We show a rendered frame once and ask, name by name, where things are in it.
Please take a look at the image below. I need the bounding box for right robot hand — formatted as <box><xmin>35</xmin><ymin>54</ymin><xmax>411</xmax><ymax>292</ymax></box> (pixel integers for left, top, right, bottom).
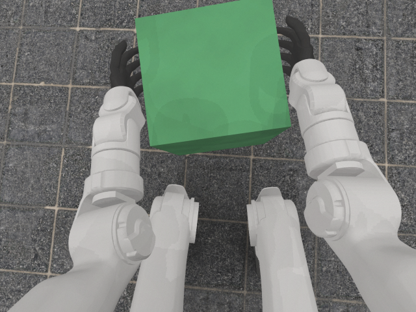
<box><xmin>276</xmin><ymin>16</ymin><xmax>315</xmax><ymax>76</ymax></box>

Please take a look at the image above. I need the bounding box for right robot forearm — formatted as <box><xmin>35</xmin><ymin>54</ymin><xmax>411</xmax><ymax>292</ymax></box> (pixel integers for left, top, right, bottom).
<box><xmin>289</xmin><ymin>59</ymin><xmax>402</xmax><ymax>217</ymax></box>

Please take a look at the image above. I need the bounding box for carton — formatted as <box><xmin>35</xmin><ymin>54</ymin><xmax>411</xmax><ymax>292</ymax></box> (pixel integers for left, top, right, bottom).
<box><xmin>135</xmin><ymin>0</ymin><xmax>291</xmax><ymax>155</ymax></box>

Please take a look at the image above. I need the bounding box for left robot hand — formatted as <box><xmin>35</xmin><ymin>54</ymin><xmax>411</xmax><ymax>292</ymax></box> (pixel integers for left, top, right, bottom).
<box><xmin>109</xmin><ymin>40</ymin><xmax>143</xmax><ymax>98</ymax></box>

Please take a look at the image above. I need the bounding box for robot right shin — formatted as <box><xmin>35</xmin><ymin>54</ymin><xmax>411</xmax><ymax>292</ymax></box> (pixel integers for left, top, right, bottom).
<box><xmin>255</xmin><ymin>187</ymin><xmax>300</xmax><ymax>260</ymax></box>

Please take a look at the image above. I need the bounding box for robot shin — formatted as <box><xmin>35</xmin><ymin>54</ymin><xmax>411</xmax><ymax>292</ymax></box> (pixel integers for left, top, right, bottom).
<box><xmin>255</xmin><ymin>187</ymin><xmax>300</xmax><ymax>260</ymax></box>
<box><xmin>149</xmin><ymin>185</ymin><xmax>189</xmax><ymax>219</ymax></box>

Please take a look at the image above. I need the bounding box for robot right upper arm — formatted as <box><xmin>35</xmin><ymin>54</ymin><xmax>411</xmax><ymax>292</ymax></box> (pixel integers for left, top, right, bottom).
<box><xmin>304</xmin><ymin>176</ymin><xmax>416</xmax><ymax>312</ymax></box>

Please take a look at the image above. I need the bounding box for robot left upper arm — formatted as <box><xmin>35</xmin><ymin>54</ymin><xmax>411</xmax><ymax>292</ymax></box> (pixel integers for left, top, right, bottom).
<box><xmin>7</xmin><ymin>202</ymin><xmax>156</xmax><ymax>312</ymax></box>

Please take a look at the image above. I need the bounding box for left robot forearm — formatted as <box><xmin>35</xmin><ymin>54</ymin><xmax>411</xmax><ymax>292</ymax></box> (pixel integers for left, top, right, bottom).
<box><xmin>68</xmin><ymin>86</ymin><xmax>146</xmax><ymax>250</ymax></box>

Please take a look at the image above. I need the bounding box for robot left shin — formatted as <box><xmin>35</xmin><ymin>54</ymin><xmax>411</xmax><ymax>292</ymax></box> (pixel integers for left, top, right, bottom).
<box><xmin>149</xmin><ymin>185</ymin><xmax>189</xmax><ymax>219</ymax></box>

